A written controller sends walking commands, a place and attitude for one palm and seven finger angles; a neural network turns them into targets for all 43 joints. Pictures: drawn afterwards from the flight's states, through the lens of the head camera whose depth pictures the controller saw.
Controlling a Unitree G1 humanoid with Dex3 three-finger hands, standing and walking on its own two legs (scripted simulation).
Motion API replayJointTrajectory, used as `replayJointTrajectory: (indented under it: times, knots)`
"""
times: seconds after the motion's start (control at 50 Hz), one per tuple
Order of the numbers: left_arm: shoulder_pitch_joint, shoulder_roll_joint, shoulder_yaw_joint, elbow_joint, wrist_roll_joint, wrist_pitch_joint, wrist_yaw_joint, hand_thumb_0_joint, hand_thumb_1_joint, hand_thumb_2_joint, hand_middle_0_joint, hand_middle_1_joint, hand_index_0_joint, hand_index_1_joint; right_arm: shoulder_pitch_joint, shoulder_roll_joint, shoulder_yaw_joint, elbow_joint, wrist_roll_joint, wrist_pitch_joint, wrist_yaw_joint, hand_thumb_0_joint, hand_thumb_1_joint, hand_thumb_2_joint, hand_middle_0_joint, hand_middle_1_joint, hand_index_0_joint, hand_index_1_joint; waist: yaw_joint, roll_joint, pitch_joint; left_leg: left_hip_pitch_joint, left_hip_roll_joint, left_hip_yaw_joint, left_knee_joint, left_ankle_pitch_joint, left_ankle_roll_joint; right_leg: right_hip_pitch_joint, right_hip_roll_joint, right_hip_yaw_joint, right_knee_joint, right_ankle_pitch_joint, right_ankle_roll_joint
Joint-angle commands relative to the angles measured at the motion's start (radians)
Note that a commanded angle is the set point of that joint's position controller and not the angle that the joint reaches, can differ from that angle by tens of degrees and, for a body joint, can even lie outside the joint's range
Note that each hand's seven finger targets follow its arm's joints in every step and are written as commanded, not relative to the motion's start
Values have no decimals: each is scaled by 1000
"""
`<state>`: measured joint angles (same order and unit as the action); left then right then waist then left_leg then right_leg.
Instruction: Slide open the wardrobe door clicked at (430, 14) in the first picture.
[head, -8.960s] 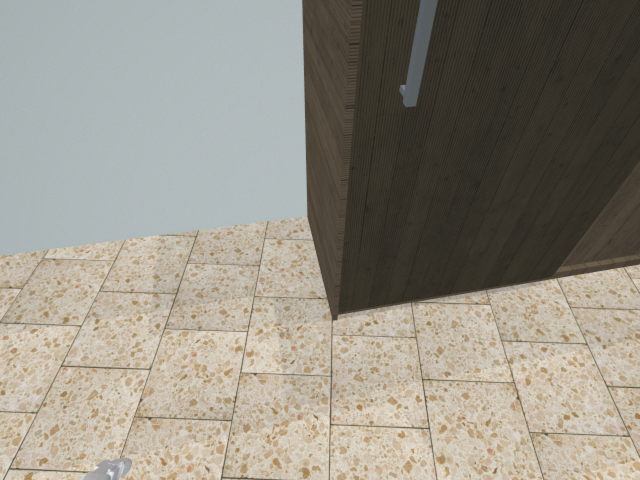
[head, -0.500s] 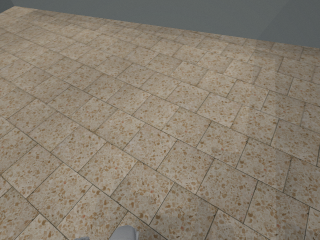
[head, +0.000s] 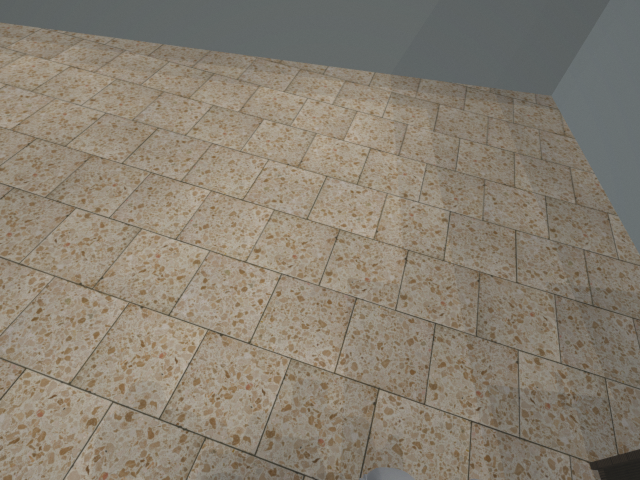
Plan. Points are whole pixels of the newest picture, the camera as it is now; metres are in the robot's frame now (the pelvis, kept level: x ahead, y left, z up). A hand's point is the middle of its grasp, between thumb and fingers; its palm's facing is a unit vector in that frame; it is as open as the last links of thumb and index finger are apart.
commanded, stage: turn to face it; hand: left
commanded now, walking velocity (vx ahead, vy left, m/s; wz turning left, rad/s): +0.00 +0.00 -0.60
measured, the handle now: out of the picture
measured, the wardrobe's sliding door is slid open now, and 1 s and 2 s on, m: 0.00 0.00 0.00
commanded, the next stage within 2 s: none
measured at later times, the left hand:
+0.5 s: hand (253, 477) +0.15 +0.10 -0.15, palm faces -0.29 -0.93 -0.25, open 7.4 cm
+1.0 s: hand (226, 455) +0.17 +0.14 -0.18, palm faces -0.51 -0.84 -0.20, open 7.4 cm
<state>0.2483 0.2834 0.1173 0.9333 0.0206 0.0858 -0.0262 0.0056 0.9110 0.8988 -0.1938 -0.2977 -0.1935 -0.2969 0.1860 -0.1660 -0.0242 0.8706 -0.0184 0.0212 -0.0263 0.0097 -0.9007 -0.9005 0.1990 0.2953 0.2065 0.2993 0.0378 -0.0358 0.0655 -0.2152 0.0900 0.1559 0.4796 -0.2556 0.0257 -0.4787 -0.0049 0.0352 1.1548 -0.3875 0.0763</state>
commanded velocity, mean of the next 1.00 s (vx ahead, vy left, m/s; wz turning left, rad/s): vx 0.00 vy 0.00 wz -0.60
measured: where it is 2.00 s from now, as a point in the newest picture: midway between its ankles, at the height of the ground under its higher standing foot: outside the picture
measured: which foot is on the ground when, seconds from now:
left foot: down 0.00-0.24, up 0.26-0.70, down 0.72-1.00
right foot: up 0.00-0.22, down 0.24-0.72, up 0.74-1.00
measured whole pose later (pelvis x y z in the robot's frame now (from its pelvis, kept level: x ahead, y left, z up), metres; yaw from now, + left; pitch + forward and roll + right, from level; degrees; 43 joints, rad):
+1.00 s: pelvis +0.00 -0.01 +0.00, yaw -36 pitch +0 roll -3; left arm 0.22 0.27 0.11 0.94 0.02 0.09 -0.02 0.01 0.91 0.90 -0.19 -0.30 -0.19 -0.30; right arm 0.22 -0.16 -0.03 0.89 -0.02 0.01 -0.03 0.01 -0.90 -0.90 0.20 0.30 0.21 0.30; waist 0.02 -0.03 0.07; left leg -0.21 0.12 0.22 0.48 -0.26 0.03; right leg -0.46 -0.03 0.02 1.15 -0.39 0.09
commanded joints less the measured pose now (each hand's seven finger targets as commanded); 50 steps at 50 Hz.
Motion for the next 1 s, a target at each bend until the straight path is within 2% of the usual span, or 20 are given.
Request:
replayJointTrajectory:
  times: [0.0,0.12,0.18,0.2,0.22,0.24,0.26,0.28,0.3,0.34,0.38,0.56,0.62,0.66,0.68,0.7,0.72,0.76,0.82,0.98]
  knots:
    - [-79,10,-9,-100,0,-24,-5,0,900,900,-200,-300,-200,-300,82,-214,-72,-32,-6,-27,-8,0,-900,-900,200,300,200,300,-69,204,-55,129,265,-161,-181,211,112,-74,-41,-49,-115,-45,9]
    - [-120,-9,-27,-115,-3,-39,-3,0,900,900,-200,-300,-200,-300,116,-245,-91,2,-11,-21,5,0,-900,-900,200,300,200,300,-91,268,-93,126,295,-72,-84,393,102,76,-23,-127,-371,-86,-18]
    - [-39,11,-22,-94,-5,-57,4,0,900,900,-200,-300,-200,-300,99,-249,-96,4,-6,-19,11,0,-900,-900,200,300,200,300,-37,215,-151,82,273,18,73,396,24,266,-9,-144,-662,130,-47]
    - [13,74,-15,-76,0,-71,11,0,900,900,-200,-300,-200,-300,116,-222,-90,1,2,-16,16,0,-900,-900,200,300,200,300,-10,86,-172,-41,231,59,214,253,-45,430,-83,-52,-796,283,-71]
    - [63,200,7,-60,10,-85,27,0,900,900,-200,-300,-200,-300,91,-132,-63,-44,3,-9,21,0,-900,-900,200,300,200,300,22,-268,-160,-343,91,90,420,-286,-106,574,-336,292,-846,611,-167]
    - [99,236,16,-52,-6,-76,42,0,900,900,-200,-300,-200,-300,18,-141,-55,-78,1,4,11,0,-900,-900,200,300,200,300,52,-261,-166,-407,53,-40,579,-397,-110,520,-425,348,-792,826,-258]
    - [78,212,7,-59,-7,-71,45,0,900,900,-200,-300,-200,-300,20,-144,-58,-76,4,10,9,0,-900,-900,200,300,200,300,32,-152,-148,-403,67,-101,649,-331,-100,469,-396,266,-785,705,-281]
    - [26,181,11,-65,-5,-73,51,0,900,900,-200,-300,-200,-300,-9,-143,-54,-68,1,11,7,0,-900,-900,200,300,200,300,17,-218,-116,-451,70,-119,658,-291,-102,460,-329,259,-794,695,-260]
    - [-14,154,2,-73,-7,-73,52,0,900,900,-200,-300,-200,-300,-8,-163,-59,-52,-2,12,6,0,-900,-900,200,300,200,300,3,-211,-83,-443,68,-127,676,-237,-112,431,-297,241,-792,677,-251]
    - [-62,115,-15,-87,-9,-77,49,0,900,900,-200,-300,-200,-300,26,-162,-63,-22,-5,12,10,0,-900,-900,200,300,200,300,-32,-123,-69,-385,60,-120,647,-141,-126,384,-232,158,-775,727,-226]
    - [-56,121,-17,-86,-9,-84,45,0,900,900,-200,-300,-200,-300,49,-156,-62,-7,-4,16,10,0,-900,-900,200,300,200,300,-40,-87,-88,-354,43,-110,613,-117,-137,386,-215,150,-774,741,-226]
    - [-46,146,-5,-88,3,-71,44,0,900,900,-200,-300,-200,-300,-32,-150,-59,-50,6,4,5,0,-900,-900,200,300,200,300,-20,-107,-71,-248,-19,-119,379,-159,-123,315,-206,319,-786,542,-272]
    - [-64,139,-3,-92,2,-65,44,0,900,900,-200,-300,-200,-300,-10,-146,-59,-54,13,-5,-1,0,-900,-900,200,300,200,300,-32,-123,-88,-136,-50,-118,215,-140,-106,275,-181,369,-741,592,-251]
    - [-97,126,-3,-102,-8,-58,44,0,900,900,-200,-300,-200,-300,76,-154,-58,-27,17,-15,-10,0,-900,-900,200,300,200,300,-73,-104,-124,31,-53,-110,-14,19,-94,217,-125,347,-655,551,-191]
    - [-90,79,-11,-113,-16,-54,42,0,900,900,-200,-300,-200,-300,118,-202,-63,-19,13,-26,-15,0,-900,-900,200,300,200,300,-90,41,-160,157,68,-223,-134,77,-60,118,-32,280,-543,375,-139]
    - [-41,20,-22,-126,-23,-50,31,0,900,900,-200,-300,-200,-300,110,-298,-79,-33,1,-29,-12,0,-900,-900,200,300,200,300,-68,340,-162,251,332,-482,-195,240,30,-86,102,129,-320,-109,-66]
    - [-43,51,-17,-123,-7,-50,32,0,900,900,-200,-300,-200,-300,104,-312,-78,-51,2,-20,-9,0,-900,-900,200,300,200,300,-76,302,-142,157,421,-494,-183,264,97,-65,50,66,-117,-216,-46]
    - [-23,74,4,-85,9,-38,20,0,900,900,-200,-300,-200,-300,-8,-218,-56,-71,-5,-28,-16,0,-900,-900,200,300,200,300,-29,231,-70,16,317,-358,-218,176,84,-52,17,66,43,-110,-23]
    - [-16,45,0,-73,4,-35,0,0,900,900,-200,-300,-200,-300,-19,-196,-50,-74,-4,-34,-16,0,-900,-900,200,300,200,300,-23,197,-70,61,223,-164,-173,316,60,-72,-3,10,93,-11,-8]
    - [-93,2,-14,-95,-1,-20,-1,0,900,900,-200,-300,-200,-300,100,-202,-71,-16,-4,-29,-7,0,-900,-900,200,300,200,300,-72,196,-52,139,288,-100,-173,277,105,-71,-58,-55,-89,-35,12]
